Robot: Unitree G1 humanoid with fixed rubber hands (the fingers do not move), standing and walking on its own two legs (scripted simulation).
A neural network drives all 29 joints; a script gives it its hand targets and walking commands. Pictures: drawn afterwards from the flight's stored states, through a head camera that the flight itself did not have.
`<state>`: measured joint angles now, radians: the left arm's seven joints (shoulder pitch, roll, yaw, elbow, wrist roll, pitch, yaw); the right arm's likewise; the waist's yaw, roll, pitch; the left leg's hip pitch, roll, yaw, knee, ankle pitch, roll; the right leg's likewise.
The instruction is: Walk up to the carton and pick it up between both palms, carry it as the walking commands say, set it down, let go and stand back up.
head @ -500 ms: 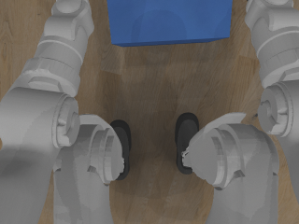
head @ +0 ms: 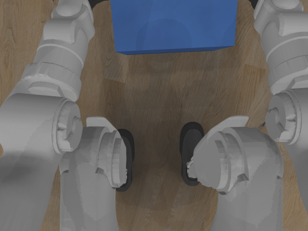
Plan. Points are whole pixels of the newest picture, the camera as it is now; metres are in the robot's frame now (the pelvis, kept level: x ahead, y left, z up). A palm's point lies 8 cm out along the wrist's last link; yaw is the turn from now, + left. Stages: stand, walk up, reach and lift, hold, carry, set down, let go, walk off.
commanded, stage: reach and lift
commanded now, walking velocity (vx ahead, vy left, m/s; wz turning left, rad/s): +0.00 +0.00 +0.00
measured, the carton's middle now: (170, 5) +0.54 -0.05 -0.26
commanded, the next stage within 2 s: none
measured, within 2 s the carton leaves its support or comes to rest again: leaves its support in 0.28 s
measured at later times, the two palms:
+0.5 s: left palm out of the picture +0.53 +0.12 -0.13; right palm out of the picture +0.54 -0.21 -0.12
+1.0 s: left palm out of the picture +0.53 +0.11 -0.09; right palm out of the picture +0.54 -0.20 -0.10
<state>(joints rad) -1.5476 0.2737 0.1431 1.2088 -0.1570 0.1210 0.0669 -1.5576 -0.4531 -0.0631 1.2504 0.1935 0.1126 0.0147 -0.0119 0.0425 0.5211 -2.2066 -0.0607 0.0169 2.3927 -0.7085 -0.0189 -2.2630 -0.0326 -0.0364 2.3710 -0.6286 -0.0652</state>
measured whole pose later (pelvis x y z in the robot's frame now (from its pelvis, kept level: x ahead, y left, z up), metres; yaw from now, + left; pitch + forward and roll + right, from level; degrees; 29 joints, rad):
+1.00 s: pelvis -0.01 +0.00 +0.05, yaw +0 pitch +28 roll +4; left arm -1.40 0.14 0.31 0.79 -0.09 0.25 0.34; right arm -1.48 -0.33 -0.14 0.90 0.06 0.28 -0.21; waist -0.02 0.04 0.53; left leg -2.04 -0.11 0.02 2.22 -0.68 -0.06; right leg -2.12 0.08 0.05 2.22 -0.59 0.01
